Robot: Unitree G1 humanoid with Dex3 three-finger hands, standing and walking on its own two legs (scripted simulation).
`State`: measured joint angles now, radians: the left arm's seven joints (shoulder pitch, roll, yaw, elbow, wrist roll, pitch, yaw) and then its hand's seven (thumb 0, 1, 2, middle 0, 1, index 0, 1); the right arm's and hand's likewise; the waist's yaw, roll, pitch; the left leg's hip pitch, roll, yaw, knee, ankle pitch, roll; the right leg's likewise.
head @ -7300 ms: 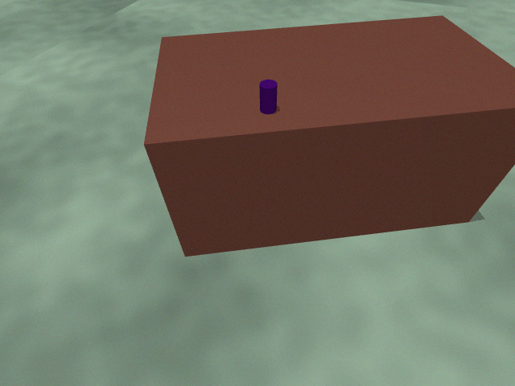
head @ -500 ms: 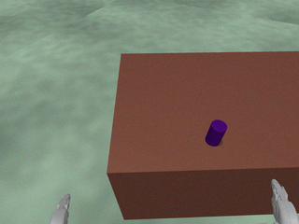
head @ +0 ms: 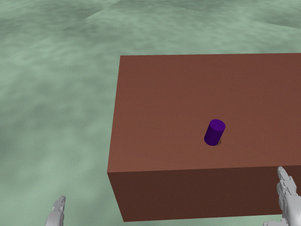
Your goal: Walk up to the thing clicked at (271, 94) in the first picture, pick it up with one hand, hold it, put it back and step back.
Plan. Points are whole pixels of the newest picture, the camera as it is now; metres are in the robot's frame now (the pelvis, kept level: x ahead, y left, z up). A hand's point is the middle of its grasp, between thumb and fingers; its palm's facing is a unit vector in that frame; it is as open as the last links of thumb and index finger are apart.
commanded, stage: rise first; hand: right
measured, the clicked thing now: (214, 132) +0.46 -0.23 -0.08
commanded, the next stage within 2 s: go down in 0.38 s
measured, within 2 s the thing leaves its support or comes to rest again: neither
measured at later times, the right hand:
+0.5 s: hand (267, 207) +0.17 -0.24 +0.03, palm faces +0.27 +0.91 -0.33, open 17.1 cm
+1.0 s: hand (284, 169) +0.25 -0.30 +0.06, palm faces +0.27 +0.96 -0.10, open 17.5 cm
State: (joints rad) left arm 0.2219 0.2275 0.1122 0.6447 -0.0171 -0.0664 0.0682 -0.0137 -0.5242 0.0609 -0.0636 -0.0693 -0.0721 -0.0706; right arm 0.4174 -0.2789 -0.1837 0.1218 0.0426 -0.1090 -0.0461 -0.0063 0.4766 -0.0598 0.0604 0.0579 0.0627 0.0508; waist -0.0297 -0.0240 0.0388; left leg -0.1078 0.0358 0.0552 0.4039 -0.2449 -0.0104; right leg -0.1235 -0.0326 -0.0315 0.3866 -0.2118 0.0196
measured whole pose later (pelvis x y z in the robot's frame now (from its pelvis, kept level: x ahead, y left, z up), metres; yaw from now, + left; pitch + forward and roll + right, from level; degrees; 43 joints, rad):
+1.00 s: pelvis -0.01 +0.00 -0.01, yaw -1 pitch +0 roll +0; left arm 0.17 0.24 0.06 0.71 -0.02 -0.14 0.12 -0.01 -0.52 0.04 -0.06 -0.05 -0.06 -0.05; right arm 0.03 -0.40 -0.47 0.47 0.26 -0.29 0.30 -0.01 0.56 -0.06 0.03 0.06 0.05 0.05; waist 0.01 0.01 0.00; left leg -0.23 0.03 0.07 0.50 -0.27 -0.01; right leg -0.26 -0.04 -0.01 0.50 -0.25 0.02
